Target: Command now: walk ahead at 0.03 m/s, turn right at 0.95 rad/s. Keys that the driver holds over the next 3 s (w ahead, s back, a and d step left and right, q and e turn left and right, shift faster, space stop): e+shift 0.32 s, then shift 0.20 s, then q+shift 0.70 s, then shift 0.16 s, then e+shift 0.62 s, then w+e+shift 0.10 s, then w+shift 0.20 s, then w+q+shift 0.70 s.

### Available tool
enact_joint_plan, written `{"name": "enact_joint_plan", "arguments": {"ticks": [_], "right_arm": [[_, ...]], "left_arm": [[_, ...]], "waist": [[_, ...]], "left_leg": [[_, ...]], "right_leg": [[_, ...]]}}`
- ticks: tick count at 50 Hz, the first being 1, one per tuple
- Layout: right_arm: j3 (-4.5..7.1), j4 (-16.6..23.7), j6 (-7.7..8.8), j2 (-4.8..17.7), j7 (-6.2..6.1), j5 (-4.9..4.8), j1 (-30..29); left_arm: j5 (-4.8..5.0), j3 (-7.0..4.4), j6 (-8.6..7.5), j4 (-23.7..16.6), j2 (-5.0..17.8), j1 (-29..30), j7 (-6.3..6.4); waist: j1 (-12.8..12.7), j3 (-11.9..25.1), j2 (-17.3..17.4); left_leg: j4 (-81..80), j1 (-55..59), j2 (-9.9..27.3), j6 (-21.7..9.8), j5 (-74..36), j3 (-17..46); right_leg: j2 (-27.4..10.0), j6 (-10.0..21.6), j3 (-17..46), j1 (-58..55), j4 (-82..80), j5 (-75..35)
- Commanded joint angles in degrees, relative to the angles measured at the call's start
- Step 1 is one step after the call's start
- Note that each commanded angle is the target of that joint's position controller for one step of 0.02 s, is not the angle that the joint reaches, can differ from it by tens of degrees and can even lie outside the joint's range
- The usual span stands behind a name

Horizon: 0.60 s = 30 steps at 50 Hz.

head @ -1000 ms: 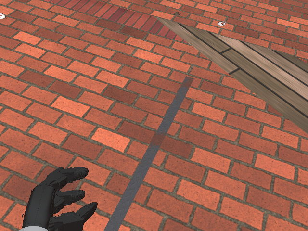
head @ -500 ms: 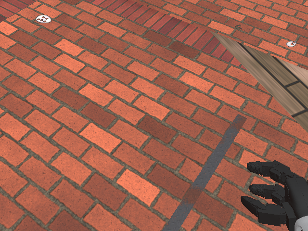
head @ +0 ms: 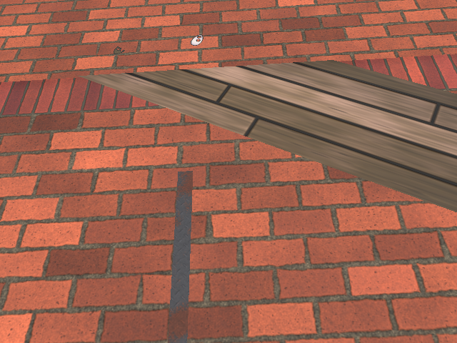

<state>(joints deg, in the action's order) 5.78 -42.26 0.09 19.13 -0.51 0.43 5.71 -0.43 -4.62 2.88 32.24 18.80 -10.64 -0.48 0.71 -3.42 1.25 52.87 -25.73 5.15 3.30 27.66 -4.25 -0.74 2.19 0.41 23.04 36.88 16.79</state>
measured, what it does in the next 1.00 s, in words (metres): steps on the spot: left foot, then right foot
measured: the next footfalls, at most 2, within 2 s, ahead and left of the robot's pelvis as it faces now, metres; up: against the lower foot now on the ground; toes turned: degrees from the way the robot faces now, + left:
left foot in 0.36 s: +0.14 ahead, +0.10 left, +0.00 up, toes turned -28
right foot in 0.72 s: -0.01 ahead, -0.11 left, +0.00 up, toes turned -17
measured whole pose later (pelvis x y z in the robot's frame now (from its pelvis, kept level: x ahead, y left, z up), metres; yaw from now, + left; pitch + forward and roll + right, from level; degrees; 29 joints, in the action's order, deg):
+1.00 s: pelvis +0.03 +0.02 +0.01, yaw -9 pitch +2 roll -1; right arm 5.1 -37.6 -4.1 18.4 1.6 -1.6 10.3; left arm -0.4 -4.2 0.8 36.9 15.9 -8.6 2.3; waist 0.1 -3.6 0.4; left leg 50.2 -28.7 3.5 4.7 20.7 -2.2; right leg -3.9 -1.3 -7.8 10.0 25.8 17.7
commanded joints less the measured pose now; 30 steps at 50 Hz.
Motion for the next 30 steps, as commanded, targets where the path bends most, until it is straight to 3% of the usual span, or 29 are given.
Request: {"name": "enact_joint_plan", "arguments": {"ticks": [1,2,4,9,14,17,18,19,20,21,22,23,24,25,27,29,30], "right_arm": [[1.00,6.3,1.08,4.9,-1.14,-0.22,-4.6],[1.18,5.6,0.96,5.6,-1.61,0.34,-3.3],[1.10,4.7,1.11,5.0,-1.28,0.66,-1.6],[-0.19,4.3,1.36,2.2,-0.37,-0.40,-3.5],[0.21,4.2,1.89,3.7,0.56,-0.86,-3.0],[1.02,2.9,2.43,4.9,0.96,-0.94,1.6],[1.61,2.6,2.28,6.8,0.79,-0.40,2.9],[1.95,4.0,1.56,10.1,0.42,0.56,0.0],[1.92,3.9,1.52,9.9,0.51,2.46,0.7],[1.04,5.3,1.74,6.9,0.35,1.74,-2.0],[0.34,5.9,1.47,4.5,-0.02,0.85,-3.6],[-0.06,6.1,1.08,3.7,-0.39,0.14,-4.0],[-0.37,5.8,0.83,3.7,-0.66,-0.37,-3.4],[-0.61,5.5,0.53,3.8,-0.90,-0.28,-2.3],[-1.01,4.5,0.20,3.3,-0.95,0.15,0.6],[-2.07,3.9,0.12,1.3,-0.32,0.00,-0.2],[-1.60,3.7,-0.22,2.9,0.04,-0.40,0.5]], "left_arm": [[0.18,-3.87,-2.72,-3.7,12.7,-3.2,0.64],[1.28,-3.13,-2.27,-4.4,10.8,-0.3,1.15],[0.82,-2.39,-1.51,-5.6,9.5,2.2,2.02],[1.36,-3.02,-0.83,-5.8,10.4,1.2,3.00],[1.46,-3.39,-0.24,-6.3,10.7,1.8,2.61],[2.02,-3.10,0.06,-6.7,9.7,4.4,2.47],[1.89,-2.36,0.10,-6.5,7.4,2.8,2.41],[1.27,-1.12,0.16,-6.0,3.4,-1.7,2.15],[1.17,-2.12,-0.68,-7.0,7.2,-1.2,2.14],[0.65,-3.34,-1.07,-5.2,11.5,-2.7,2.09],[0.83,-3.65,-0.95,-3.6,11.9,-2.3,2.06],[0.77,-3.20,-0.56,-2.5,10.0,-2.3,2.28],[0.77,-2.53,-0.38,-2.4,8.2,-2.3,2.19],[1.06,-1.90,-0.44,-2.5,6.6,-1.7,2.01],[1.08,-0.56,-0.96,-3.1,3.8,0.7,2.08],[-0.25,1.18,-1.30,-2.7,-0.3,0.7,1.98],[-0.31,1.33,-1.48,-2.6,-0.7,1.5,1.88]], "waist": [[-2.1,9.8,-8.6],[-0.8,9.5,-8.5],[0.7,10.9,-8.8],[-0.5,11.4,-9.1],[-1.1,10.4,-12.3],[1.3,10.7,-12.5],[0.7,12.2,-9.1],[-3.2,12.3,5.6],[-3.1,9.2,15.0],[-3.6,7.8,10.2],[-3.3,6.5,6.6],[-3.0,6.0,4.5],[-2.0,5.1,4.2],[-1.6,5.0,4.0],[0.1,6.1,5.7],[-0.7,7.9,8.1],[0.2,7.0,10.6]], "left_leg": [[14.5,-19.2,-3.4,-1.5,-0.9,9.2],[12.3,-17.9,-3.1,-1.4,-4.0,9.6],[10.8,-12.0,-5.2,-0.5,-8.1,9.1],[-5.0,-7.8,-9.0,0.8,-10.9,10.9],[-15.2,-0.7,-10.4,-0.2,-9.8,12.5],[-28.7,9.6,-8.8,-1.8,-16.7,11.2],[-32.3,16.5,-2.9,-3.8,-21.0,14.1],[-34.8,21.9,8.8,-9.5,-25.7,26.8],[-37.5,17.8,15.7,-17.9,-29.2,38.9],[-36.5,16.0,16.3,-19.5,-28.1,36.0],[-35.6,14.5,12.1,-17.3,-25.7,29.3],[-35.0,14.8,8.8,-15.3,-23.0,25.3],[-34.9,15.0,8.0,-15.5,-25.2,23.6],[-35.0,15.1,6.9,-15.7,-27.6,21.2],[-34.5,17.8,5.3,-15.8,-29.6,18.8],[-34.1,16.7,3.2,-14.7,-28.0,16.9],[-34.1,15.8,2.5,-14.7,-27.7,17.5]], "right_leg": [[-14.3,12.3,24.2,-19.5,-16.9,-21.3],[-13.1,10.6,22.2,-17.5,-16.3,-21.0],[-10.0,9.8,19.9,-13.1,-15.4,-24.1],[-7.6,9.2,24.3,-13.4,-14.0,-18.5],[-6.2,8.6,31.6,-11.3,-13.4,-15.6],[-3.3,6.0,32.3,-9.0,-10.2,-13.9],[-0.7,3.8,29.4,-5.4,-5.5,-5.8],[7.0,0.7,19.4,2.5,6.3,13.1],[9.8,-2.2,13.6,9.9,19.0,20.7],[6.0,-4.0,12.9,10.7,27.5,17.2],[5.2,-4.9,11.8,10.1,30.4,13.3],[5.1,-5.7,10.9,10.4,32.7,10.7],[5.3,-6.5,10.4,11.4,35.0,9.1],[5.2,-6.9,8.9,11.0,34.6,8.4],[4.4,-7.4,7.6,9.4,27.3,8.6],[1.3,-7.7,4.8,0.8,12.0,10.1],[1.7,-8.0,2.5,-2.4,5.6,11.8]]}}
